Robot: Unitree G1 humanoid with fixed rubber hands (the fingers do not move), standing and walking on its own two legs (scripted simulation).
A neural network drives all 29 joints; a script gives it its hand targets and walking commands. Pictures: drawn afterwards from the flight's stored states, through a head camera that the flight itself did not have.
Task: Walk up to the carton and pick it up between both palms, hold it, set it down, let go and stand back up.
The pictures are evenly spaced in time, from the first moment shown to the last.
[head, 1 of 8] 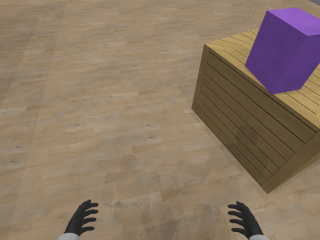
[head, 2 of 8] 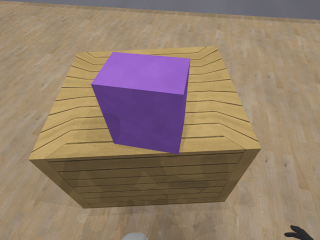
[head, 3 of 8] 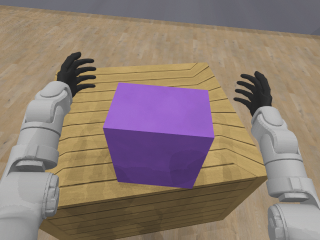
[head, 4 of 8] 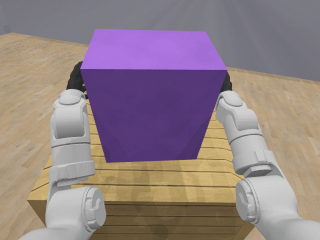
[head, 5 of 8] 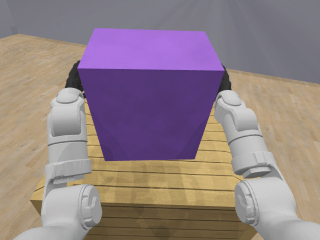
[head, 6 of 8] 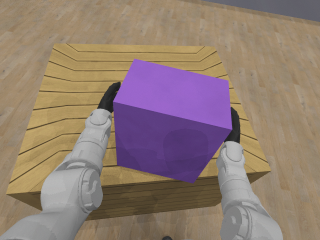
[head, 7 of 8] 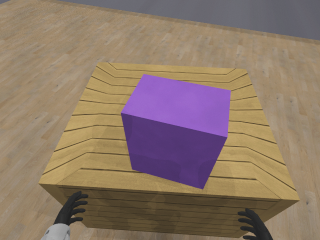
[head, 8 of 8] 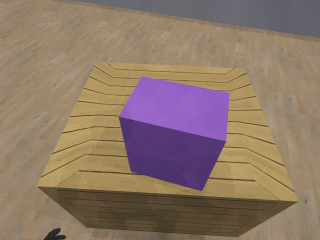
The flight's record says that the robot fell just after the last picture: no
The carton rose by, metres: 0.26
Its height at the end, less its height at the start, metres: +0.00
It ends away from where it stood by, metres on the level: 0.02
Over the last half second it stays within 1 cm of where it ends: yes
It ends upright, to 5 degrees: yes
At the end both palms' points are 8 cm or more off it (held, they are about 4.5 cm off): yes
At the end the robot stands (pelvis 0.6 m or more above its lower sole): yes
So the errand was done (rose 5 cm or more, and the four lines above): yes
